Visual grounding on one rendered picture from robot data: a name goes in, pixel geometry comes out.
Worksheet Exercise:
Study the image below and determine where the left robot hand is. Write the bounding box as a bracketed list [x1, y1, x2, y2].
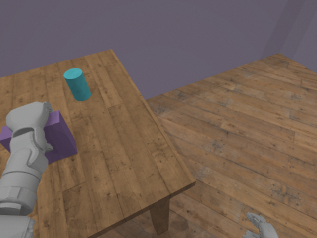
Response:
[5, 101, 53, 153]

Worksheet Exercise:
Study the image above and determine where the table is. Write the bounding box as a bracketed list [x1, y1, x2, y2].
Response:
[0, 49, 196, 238]

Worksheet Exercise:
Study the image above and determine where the left robot forearm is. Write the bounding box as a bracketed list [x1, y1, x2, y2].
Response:
[0, 124, 49, 216]

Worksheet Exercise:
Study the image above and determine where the right robot hand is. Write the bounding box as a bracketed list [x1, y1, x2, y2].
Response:
[242, 212, 279, 238]

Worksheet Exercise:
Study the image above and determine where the sponge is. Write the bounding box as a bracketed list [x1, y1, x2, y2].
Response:
[0, 110, 77, 164]

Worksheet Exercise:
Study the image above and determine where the left robot upper arm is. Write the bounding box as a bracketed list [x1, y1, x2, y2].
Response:
[0, 215, 35, 238]

